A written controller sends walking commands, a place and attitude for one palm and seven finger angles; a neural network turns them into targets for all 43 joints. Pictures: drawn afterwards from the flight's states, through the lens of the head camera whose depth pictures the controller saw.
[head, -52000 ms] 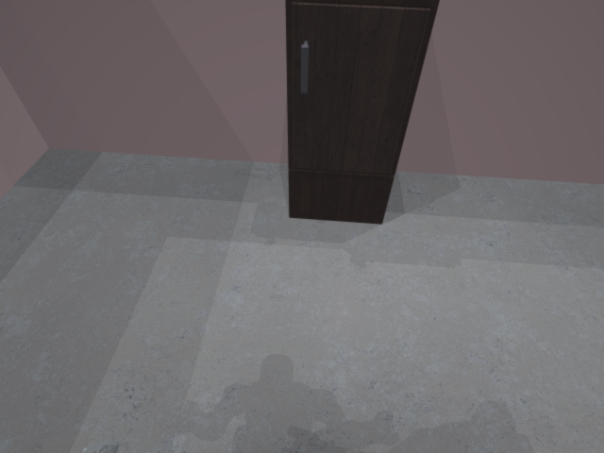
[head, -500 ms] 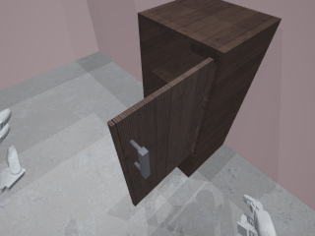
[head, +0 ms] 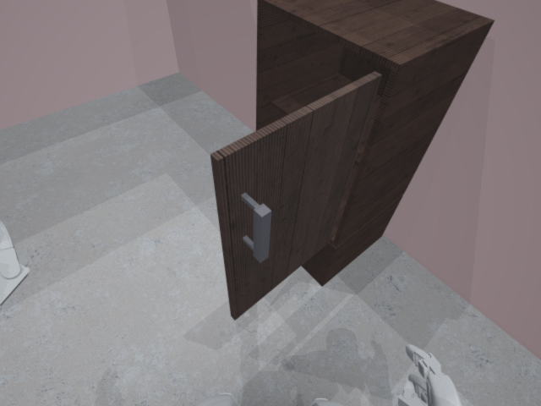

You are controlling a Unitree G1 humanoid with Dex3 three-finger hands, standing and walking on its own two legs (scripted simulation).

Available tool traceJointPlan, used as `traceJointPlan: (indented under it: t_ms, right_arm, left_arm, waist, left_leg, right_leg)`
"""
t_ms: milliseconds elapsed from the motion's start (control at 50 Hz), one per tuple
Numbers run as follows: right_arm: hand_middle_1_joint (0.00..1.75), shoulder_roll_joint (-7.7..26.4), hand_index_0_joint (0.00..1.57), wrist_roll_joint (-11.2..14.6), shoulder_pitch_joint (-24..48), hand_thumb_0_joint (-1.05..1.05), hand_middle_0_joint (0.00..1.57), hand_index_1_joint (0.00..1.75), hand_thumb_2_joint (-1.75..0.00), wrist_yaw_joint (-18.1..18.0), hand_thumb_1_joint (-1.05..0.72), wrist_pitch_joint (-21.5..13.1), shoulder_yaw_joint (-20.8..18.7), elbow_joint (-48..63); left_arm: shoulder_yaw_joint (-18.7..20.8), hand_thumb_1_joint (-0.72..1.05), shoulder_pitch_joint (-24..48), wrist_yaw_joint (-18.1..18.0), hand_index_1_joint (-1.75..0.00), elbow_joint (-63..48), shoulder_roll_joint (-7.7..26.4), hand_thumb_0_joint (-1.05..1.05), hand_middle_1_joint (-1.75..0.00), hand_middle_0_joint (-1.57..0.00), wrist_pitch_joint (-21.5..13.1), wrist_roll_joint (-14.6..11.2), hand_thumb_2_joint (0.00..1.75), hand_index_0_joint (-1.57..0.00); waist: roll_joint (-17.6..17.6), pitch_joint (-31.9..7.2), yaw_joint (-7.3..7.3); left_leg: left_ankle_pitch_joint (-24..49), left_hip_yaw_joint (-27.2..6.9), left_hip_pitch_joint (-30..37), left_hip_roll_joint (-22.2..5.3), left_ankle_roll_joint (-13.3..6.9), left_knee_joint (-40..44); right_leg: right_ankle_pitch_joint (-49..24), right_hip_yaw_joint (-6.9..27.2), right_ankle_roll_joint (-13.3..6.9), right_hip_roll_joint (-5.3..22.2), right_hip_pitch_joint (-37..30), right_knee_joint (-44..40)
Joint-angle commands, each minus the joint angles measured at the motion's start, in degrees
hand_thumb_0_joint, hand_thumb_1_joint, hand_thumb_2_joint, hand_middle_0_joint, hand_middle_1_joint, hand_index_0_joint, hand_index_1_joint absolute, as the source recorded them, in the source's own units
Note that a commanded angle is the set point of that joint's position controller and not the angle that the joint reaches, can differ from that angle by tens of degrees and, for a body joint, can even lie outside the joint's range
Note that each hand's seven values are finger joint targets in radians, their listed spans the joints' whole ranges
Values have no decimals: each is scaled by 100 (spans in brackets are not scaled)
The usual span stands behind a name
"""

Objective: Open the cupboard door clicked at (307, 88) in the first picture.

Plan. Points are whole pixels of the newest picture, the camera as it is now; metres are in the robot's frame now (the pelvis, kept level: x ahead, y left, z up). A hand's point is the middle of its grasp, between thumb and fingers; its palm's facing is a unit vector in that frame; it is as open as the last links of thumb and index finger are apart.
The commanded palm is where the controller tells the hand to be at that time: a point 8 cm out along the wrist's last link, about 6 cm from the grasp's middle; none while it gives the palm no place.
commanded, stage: step back with the hand held close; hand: left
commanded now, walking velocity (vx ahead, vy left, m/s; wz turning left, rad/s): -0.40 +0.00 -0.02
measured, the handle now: (254, 228) +0.41 +0.05 -0.01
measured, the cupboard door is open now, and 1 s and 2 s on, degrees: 92 92 92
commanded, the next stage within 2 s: stop stepping back and stand still in 0.52 s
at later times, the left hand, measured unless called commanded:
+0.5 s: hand out of the picture +0.10 +0.28 +0.20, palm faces +0.52 -0.72 -0.46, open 7.4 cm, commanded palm +0.03 +0.31 +0.20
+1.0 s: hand out of the picture +0.05 +0.22 +0.18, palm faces +0.35 -0.82 -0.45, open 7.4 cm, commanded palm -0.01 +0.25 +0.20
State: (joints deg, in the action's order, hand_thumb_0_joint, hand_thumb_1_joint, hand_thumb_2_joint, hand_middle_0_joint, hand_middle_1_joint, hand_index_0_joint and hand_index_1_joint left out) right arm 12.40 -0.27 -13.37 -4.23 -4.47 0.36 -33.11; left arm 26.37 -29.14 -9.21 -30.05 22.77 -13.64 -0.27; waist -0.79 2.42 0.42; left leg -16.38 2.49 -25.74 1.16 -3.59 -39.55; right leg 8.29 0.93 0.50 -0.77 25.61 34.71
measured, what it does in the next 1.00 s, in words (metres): walks backwards: right foot, then left foot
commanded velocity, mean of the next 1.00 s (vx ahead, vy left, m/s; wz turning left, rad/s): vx -0.15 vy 0.04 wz -0.07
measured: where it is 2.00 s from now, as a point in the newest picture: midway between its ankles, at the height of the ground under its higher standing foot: outside the picture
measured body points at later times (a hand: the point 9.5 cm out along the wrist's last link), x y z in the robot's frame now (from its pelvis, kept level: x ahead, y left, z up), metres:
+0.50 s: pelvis -0.08 +0.00 +0.01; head -0.06 +0.03 +0.45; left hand +0.07 +0.32 +0.22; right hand +0.12 -0.22 -0.07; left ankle +0.01 +0.10 -0.72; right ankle -0.05 -0.14 -0.65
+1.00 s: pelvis -0.18 -0.03 +0.01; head -0.18 -0.01 +0.46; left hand +0.03 +0.26 +0.21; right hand -0.07 -0.31 -0.07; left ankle -0.10 +0.06 -0.72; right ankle -0.26 -0.14 -0.71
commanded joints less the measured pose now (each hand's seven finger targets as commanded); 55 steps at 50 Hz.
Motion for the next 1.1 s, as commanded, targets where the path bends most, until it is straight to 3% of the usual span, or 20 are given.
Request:
traceJointPlan:
  t_ms: [0, 140, 220, 280, 320, 340, 380, 420, 500, 640, 680, 720, 760, 840, 900, 940, 980, 1020, 1060, 1080]
  right_arm:
    - [30, 842, 20, 44, 638, 0, 20, 30, -90, -87, -90, -343, -368, 923]
    - [30, 839, 20, 50, 653, 0, 20, 30, -90, -49, -90, -478, -492, 933]
    - [30, 623, 20, -25, 509, 0, 20, 30, -90, 61, -90, -426, -469, 662]
    - [30, 566, 20, 3, 534, 0, 20, 30, -90, 141, -90, -218, -469, 508]
    - [30, 544, 20, 11, 496, 0, 20, 30, -90, 97, -90, -160, -406, 549]
    - [30, 684, 20, 17, 534, 0, 20, 30, -90, 58, -90, -171, -427, 585]
    - [30, 828, 20, -82, 893, 0, 20, 30, -90, -53, -90, -356, -537, 663]
    - [30, 617, 20, 0, 784, 0, 20, 30, -90, 47, -90, -562, -651, 514]
    - [30, 598, 20, -54, 718, 0, 20, 30, -90, 153, -90, -711, -511, 308]
    - [30, 598, 20, -85, 712, 0, 20, 30, -90, 157, -90, -702, -358, 357]
    - [30, 480, 20, -59, 656, 0, 20, 30, -90, 208, -90, -537, -310, 517]
    - [30, 390, 20, -93, 710, 0, 20, 30, -90, 195, -90, -396, -156, 583]
    - [30, 402, 20, 104, 664, 0, 20, 30, -90, 101, -90, -389, -138, 674]
    - [30, 654, 20, 84, 564, 0, 20, 30, -90, -45, -90, -410, -168, 496]
    - [30, 775, 20, 60, 468, 0, 20, 30, -90, -83, -90, -488, -220, 488]
    - [30, 755, 20, 13, 559, 0, 20, 30, -90, -63, -90, -574, -233, 473]
    - [30, 773, 20, 14, 662, 0, 20, 30, -90, -69, -90, -569, -258, 533]
    - [30, 690, 20, -7, 647, 0, 20, 30, -90, -60, -90, -494, -274, 614]
    - [30, 666, 20, -8, 539, 0, 20, 30, -90, -3, -90, -365, -380, 511]
    - [30, 786, 20, -36, 483, 0, 20, 30, -90, 37, -90, -371, -399, 436]
  left_arm:
    - [764, 90, 195, -151, -30, -1201, 1049, 0, -30, -20, -380, 1, 90, -20]
    - [1080, 90, 97, -32, -30, -1274, 1135, 0, -30, -20, -501, 32, 90, -20]
    - [788, 90, 443, -75, -30, -1314, 1175, 0, -30, -20, -398, -88, 90, -20]
    - [769, 90, 569, -174, -30, -1337, 1388, 0, -30, -20, -399, -87, 90, -20]
    - [700, 90, 356, -147, -30, -1241, 1240, 0, -30, -20, -375, -136, 90, -20]
    - [733, 90, 345, -120, -30, -1372, 1247, 0, -30, -20, -425, -168, 90, -20]
    - [1150, 90, 286, -207, -30, -1563, 1390, 0, -30, -20, -591, -5, 90, -20]
    - [899, 90, 53, -134, -30, -1537, 1156, 0, -30, -20, -508, -205, 90, -20]
    - [296, 90, 140, -127, -30, -1548, 702, 0, -30, -20, -315, -272, 90, -20]
    - [401, 90, 193, -23, -30, -1517, 1059, 0, -30, -20, -221, -334, 90, -20]
    - [869, 90, -421, 27, -30, -1575, 1533, 0, -30, -20, -274, -347, 90, -20]
    - [1320, 90, -299, -85, -30, -1766, 2053, 0, -30, -20, -403, -395, 90, -20]
    - [914, 90, -491, -71, -30, -1248, 1483, 0, -30, -20, -174, -316, 90, -20]
    - [728, 90, -313, -125, -30, -824, 1263, 0, -30, -20, -96, -335, 90, -20]
    - [637, 90, -238, -107, -30, -730, 1341, 0, -30, -20, -136, -303, 90, -20]
    - [520, 90, -146, -88, -30, -1047, 1257, 0, -30, -20, -162, -275, 90, -20]
    - [673, 90, -206, -102, -30, -1158, 1355, 0, -30, -20, -160, -225, 90, -20]
    - [649, 90, -384, -109, -30, -1057, 1273, 0, -30, -20, -167, -197, 90, -20]
    - [672, 90, -433, -111, -30, -955, 1331, 0, -30, -20, -171, -187, 90, -20]
    - [758, 90, -109, -144, -30, -997, 1382, 0, -30, -20, -246, -191, 90, -20]
  waist:
    - [661, -622, -4]
    - [488, -645, -28]
    - [-1057, -522, 88]
    - [-1220, -814, 145]
    - [-802, -620, 160]
    - [90, -421, 187]
    - [2514, -699, 71]
    - [995, -1078, 0]
    - [1046, -906, 33]
    - [1652, -1252, -84]
    - [842, -1289, -68]
    - [-502, -1191, -155]
    - [-1230, -1123, -43]
    - [90, -1048, 161]
    - [955, -1146, 105]
    - [1217, -814, 62]
    - [1181, -378, -15]
    - [686, -310, 60]
    - [-1051, 126, -11]
    - [-962, 206, 61]
  left_leg:
    - [-2540, -1131, -2116, -910, -282, 1909]
    - [-2923, -863, -2483, -1178, -359, 1549]
    - [-1670, -251, -241, -145, 308, -818]
    - [-1081, -153, 987, -26, 397, -1643]
    - [-965, -66, 1263, -6, 361, 29]
    - [-1289, -509, 823, -366, 159, 1283]
    - [-2581, -2742, -1812, -2654, -807, 3291]
    - [-657, -1684, -271, -2441, -605, 2494]
    - [400, -993, 794, -2148, -461, 2377]
    - [-592, -273, 1449, -1464, 248, 2790]
    - [-160, 487, 1662, -620, 540, 1385]
    - [-255, 306, 956, -415, 526, -581]
    - [-198, -83, -201, -262, 428, -828]
    - [2018, 66, 1586, -243, 175, 1125]
    - [2712, -1060, 2135, -1012, -211, 1475]
    - [601, -1575, 1189, -1377, -315, 2329]
    - [-1591, -1172, -44, -1110, -141, 2720]
    - [-1551, -467, -255, -449, 220, 1592]
    - [-511, -190, -480, -84, 429, -1251]
    - [-469, -364, -907, -164, 450, -2003]
  right_leg:
    - [500, 682, -69, 68, -2192, 458]
    - [314, 1001, -103, -103, -2224, 1104]
    - [1964, 2876, -752, 1348, 555, -1601]
    - [1887, 2374, -835, 1609, 1110, -2139]
    - [1444, 1484, -463, 1015, 941, -1671]
    - [1448, 1195, -227, 573, 740, -930]
    - [1533, 138, 210, -570, -1298, 3071]
    - [2034, 453, 70, -510, -326, 3944]
    - [2130, -21, 157, -183, 1, 2554]
    - [1838, -713, -175, -383, -1421, -995]
    - [1111, -127, -475, 321, -1135, -2205]
    - [-736, 1288, -954, 1857, -767, -2298]
    - [-2800, 939, -832, 1434, -1911, -1278]
    - [-2697, 145, -148, 778, -1505, -511]
    - [-75, -289, 101, 103, -799, 109]
    - [1899, -330, 21, -15, -1110, 228]
    - [1725, -429, -133, 25, -1881, -513]
    - [2216, 189, -430, 409, -1694, -1386]
    - [3792, 2607, -1210, 1958, -503, -2825]
    - [3099, 2681, -1349, 2117, -584, -2796]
